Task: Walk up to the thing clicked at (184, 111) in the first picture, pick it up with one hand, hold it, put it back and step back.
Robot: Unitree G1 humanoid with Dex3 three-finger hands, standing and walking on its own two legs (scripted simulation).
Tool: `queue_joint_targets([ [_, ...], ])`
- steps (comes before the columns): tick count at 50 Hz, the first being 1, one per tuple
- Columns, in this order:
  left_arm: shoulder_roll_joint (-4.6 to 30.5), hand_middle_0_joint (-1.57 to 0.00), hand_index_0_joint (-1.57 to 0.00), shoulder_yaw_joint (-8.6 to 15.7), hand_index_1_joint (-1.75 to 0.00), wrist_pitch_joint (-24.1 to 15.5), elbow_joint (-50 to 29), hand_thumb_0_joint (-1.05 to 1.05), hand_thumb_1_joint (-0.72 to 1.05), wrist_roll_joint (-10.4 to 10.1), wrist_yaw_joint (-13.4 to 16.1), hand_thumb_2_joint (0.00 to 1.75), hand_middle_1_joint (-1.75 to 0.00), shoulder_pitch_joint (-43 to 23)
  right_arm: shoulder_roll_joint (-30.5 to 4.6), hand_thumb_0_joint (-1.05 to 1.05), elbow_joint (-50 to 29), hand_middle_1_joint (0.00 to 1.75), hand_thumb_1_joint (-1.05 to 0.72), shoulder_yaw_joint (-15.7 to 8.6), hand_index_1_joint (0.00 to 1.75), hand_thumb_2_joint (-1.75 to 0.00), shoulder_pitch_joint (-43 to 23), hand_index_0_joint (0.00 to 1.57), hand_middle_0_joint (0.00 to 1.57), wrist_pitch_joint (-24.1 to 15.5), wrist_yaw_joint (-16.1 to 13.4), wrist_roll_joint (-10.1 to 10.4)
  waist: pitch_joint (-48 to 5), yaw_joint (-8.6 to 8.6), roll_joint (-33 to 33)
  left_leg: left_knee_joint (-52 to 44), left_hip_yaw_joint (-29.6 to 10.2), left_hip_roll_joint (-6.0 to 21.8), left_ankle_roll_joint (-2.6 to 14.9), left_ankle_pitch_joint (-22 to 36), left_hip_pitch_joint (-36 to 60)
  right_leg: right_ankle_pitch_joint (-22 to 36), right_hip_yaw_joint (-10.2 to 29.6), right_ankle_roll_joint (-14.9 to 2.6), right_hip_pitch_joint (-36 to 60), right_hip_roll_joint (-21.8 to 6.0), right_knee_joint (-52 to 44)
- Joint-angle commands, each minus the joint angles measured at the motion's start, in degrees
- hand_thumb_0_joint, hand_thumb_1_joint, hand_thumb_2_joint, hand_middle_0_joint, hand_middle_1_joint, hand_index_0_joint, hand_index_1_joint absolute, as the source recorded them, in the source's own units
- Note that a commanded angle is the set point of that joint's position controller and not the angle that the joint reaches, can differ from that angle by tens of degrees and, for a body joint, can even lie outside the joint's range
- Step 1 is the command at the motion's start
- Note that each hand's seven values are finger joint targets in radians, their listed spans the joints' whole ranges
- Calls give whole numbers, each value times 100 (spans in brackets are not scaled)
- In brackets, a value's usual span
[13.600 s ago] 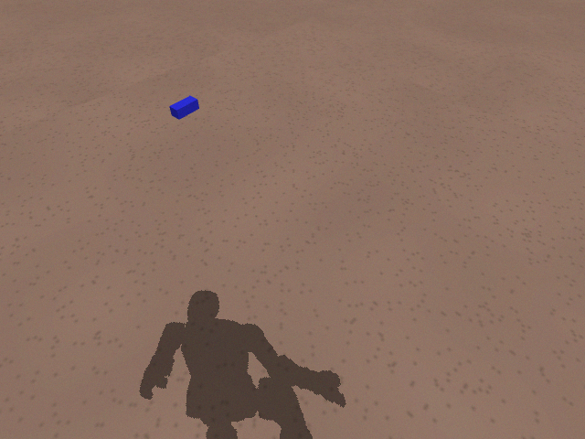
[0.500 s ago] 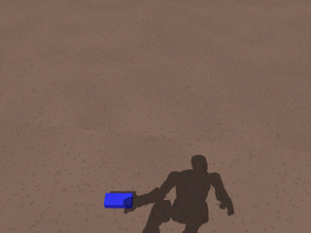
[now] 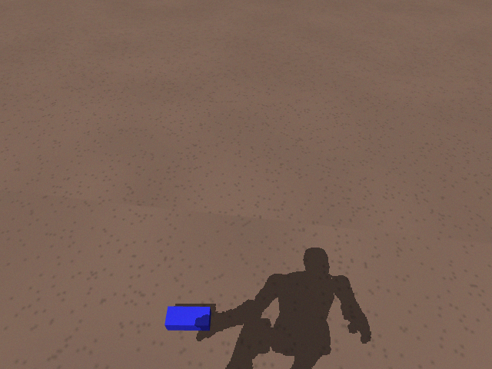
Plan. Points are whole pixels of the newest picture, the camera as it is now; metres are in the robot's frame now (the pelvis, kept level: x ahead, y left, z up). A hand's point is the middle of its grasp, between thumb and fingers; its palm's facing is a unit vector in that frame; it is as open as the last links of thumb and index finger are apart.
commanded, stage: stand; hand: left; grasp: from above
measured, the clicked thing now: (188, 318) +0.44 +0.22 -0.75
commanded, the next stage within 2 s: rise first in 0.56 s
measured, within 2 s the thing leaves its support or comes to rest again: neither
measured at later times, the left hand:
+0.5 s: hand out of the picture +0.06 +0.26 -0.16, palm faces -0.02 -0.94 -0.35, open 7.4 cm
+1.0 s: hand (113, 367) +0.17 +0.25 -0.18, palm faces -0.04 -0.93 -0.37, open 10.8 cm
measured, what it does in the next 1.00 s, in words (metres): stands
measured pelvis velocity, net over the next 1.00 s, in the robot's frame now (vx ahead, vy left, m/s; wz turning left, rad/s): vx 0.00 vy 0.00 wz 0.00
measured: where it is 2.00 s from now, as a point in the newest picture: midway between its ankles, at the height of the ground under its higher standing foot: outside the picture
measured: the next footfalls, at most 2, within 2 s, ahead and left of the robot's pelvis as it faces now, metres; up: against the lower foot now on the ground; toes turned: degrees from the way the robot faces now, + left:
none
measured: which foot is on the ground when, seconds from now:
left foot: down 0.00-1.00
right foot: down 0.00-1.00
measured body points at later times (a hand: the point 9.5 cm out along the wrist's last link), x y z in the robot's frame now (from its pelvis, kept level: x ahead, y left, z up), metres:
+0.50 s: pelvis +0.00 +0.00 +0.00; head +0.01 +0.00 +0.45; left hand +0.07 +0.30 -0.13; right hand +0.07 -0.30 -0.13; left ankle +0.02 +0.11 -0.75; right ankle -0.01 -0.12 -0.75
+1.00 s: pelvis +0.00 +0.00 -0.03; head +0.06 +0.01 +0.42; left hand +0.17 +0.30 -0.15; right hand +0.11 -0.26 -0.14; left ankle +0.02 +0.11 -0.75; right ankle -0.01 -0.12 -0.75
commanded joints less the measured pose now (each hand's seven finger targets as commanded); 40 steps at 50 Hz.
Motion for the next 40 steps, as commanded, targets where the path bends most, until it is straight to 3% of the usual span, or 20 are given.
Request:
queue_joint_targets([
  [1, 1233, -20, -20, 224, -30, -116, -315, 0, 90, 12, 55, 90, -30, -146, -1236, 0, -346, 30, -90, -261, 30, -90, -259, 20, 20, -102, -82, 33, -316, -20, 59, -261, -638, 758, 146, 430, 160, 477, 577, -141, -207, -750, -341],
  [3, 1250, -20, -20, 225, -30, -123, -335, 0, 90, 0, 58, 90, -30, -190, -1211, 0, -357, 30, -90, -245, 30, -90, -221, 20, 20, -119, -77, 25, -405, -36, 36, -264, -643, 777, 141, 733, 178, 684, 566, -148, -99, -762, -258],
  [6, 1219, -20, -20, 226, -30, -99, -292, 0, 90, 0, 53, 90, -30, -155, -1200, 0, -340, 30, -90, -239, 30, -90, -232, 20, 20, -112, -83, 34, -228, -14, 41, -329, -672, 757, 128, 431, 67, 383, 544, -135, -201, -728, -294],
  [10, 1234, -20, -20, 225, -30, -105, -300, 0, 90, -1, 44, 90, -30, -139, -1215, 0, -333, 30, -90, -246, 30, -90, -218, 20, 20, -108, -79, 28, -250, -12, 14, -306, -666, 738, 134, 318, 76, 312, 571, -147, -223, -742, -364],
  [14, 1236, -20, -20, 238, -30, -101, -320, 0, 90, 8, 49, 90, -30, -160, -1202, 0, -345, 30, -90, -240, 30, -90, -205, 20, 20, -120, -84, 27, -353, -28, 47, -283, -670, 765, 143, 574, 110, 535, 555, -156, -108, -752, -276],
  [21, 1208, -20, -20, 229, -30, -90, -305, 0, 90, 9, 44, 90, -30, -127, -1214, 0, -337, 30, -90, -240, 30, -90, -224, 20, 20, -104, -81, 32, -215, -19, 63, -339, -693, 723, 120, 204, 17, 258, 556, -149, -213, -730, -335],
  [32, 1184, -20, -20, 238, -30, -96, -312, 0, 90, -12, 50, 90, -30, -124, -1234, 0, -338, 30, -90, -239, 30, -90, -195, 20, 20, -123, -95, 35, -373, -13, 92, -226, -671, 750, 143, 780, 154, 700, 549, -148, -67, -761, -265],
  [33, 1215, -18, -18, 246, -38, -92, -329, 0, 84, -10, 51, 93, -38, -140, -1201, 0, -355, 30, -92, -230, 30, -91, -181, 20, 20, -121, -98, 22, -394, -14, 62, -224, -656, 753, 137, 835, 146, 727, 524, -156, -50, -767, -232],
  [34, 271, -23, -20, 220, -46, -646, -2340, 0, 76, -332, 153, 93, -46, -2151, -281, 0, -1971, 30, -98, 70, 30, -92, -120, 20, 20, -423, -222, 459, -23, -692, 118, 168, 107, 23, 49, -222, -571, 220, -37, -91, -1564, 58, 229],
  [35, 614, -20, -17, 341, -54, -645, -2112, 0, 68, -334, 196, 94, -54, -2940, -496, 0, -1704, 30, -91, -6, 30, -90, 119, 20, 20, -433, -286, 466, -240, -552, 39, 250, 88, -7, 39, -435, -425, -4, -107, -105, -1291, 57, 270],
  [36, 1043, -18, -17, 627, -62, -417, -926, 0, 60, -209, 217, 92, -62, -1709, -637, 0, -1685, 30, -91, -98, 30, -90, 405, 20, 20, -373, -353, 485, -82, -373, -47, 308, 89, 12, 49, -489, -688, -183, -164, -127, -1279, 91, 320],
  [37, 1067, -15, -14, 691, -70, -266, -460, 0, 52, -105, 149, 94, -70, -1457, -596, 0, -1754, 30, -90, -158, 30, -90, 502, 20, 20, -328, -362, 450, -283, -345, -254, 612, 78, -28, 77, -410, -920, -181, -153, -138, -1463, 71, 505],
  [38, 1344, -12, -12, 825, -78, -238, -571, 0, 44, 6, 89, 94, -78, -1926, -592, 0, -1923, 30, -89, -210, 30, -90, 548, 20, 20, -339, -376, 429, -564, -295, -288, 839, 59, -30, 103, -272, -1004, -41, -143, -139, -1519, 52, 736],
  [39, 1408, -10, -12, 939, -86, -275, -588, 0, 36, 141, 32, 93, -86, -2062, -596, 0, -2048, 30, -90, -294, 30, -90, 600, 20, 20, -381, -383, 322, -1058, -214, -270, 1117, 40, -38, 92, -75, -1026, 169, -117, -129, -1516, 47, 1020],
  [40, 1576, -8, -10, 1171, -92, -202, -303, 0, 28, 329, 0, 94, -94, -1317, -588, 0, -2103, 30, -89, -406, 30, -90, 788, 20, 20, -393, -370, 266, -1459, -80, 7, 1355, 67, -93, 69, 133, -1144, 361, -84, -150, -1496, 6, 1238],
])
